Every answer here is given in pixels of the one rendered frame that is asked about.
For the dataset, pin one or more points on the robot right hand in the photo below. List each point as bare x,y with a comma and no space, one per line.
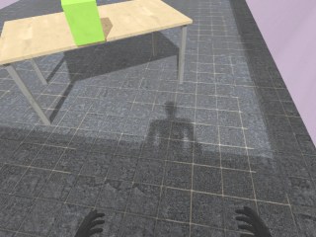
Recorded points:
258,228

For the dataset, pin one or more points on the table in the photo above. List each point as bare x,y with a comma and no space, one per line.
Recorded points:
46,34

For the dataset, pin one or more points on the carton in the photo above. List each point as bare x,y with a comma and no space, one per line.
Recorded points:
83,20

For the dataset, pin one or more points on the robot left hand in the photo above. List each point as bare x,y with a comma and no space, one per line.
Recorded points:
85,227

